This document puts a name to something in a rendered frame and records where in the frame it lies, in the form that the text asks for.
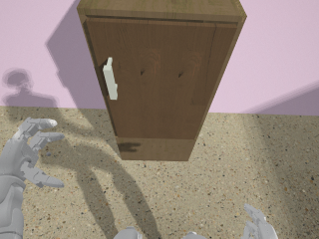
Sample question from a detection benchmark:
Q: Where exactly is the cupboard door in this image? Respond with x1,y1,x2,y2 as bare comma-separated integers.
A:
86,17,237,139

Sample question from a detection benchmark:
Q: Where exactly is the left robot hand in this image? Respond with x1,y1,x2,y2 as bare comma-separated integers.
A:
0,117,65,188

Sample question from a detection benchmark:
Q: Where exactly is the handle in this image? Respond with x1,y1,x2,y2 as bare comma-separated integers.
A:
103,57,118,100

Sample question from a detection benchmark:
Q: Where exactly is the left robot thigh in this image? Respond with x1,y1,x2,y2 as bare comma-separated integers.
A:
114,229,143,239

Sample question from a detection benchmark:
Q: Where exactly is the right robot hand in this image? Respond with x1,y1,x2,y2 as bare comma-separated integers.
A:
240,203,278,239

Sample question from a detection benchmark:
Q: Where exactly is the robot left shin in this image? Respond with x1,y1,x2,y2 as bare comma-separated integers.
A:
126,226,136,230

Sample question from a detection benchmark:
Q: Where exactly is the left robot forearm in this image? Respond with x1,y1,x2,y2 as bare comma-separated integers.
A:
0,175,26,239

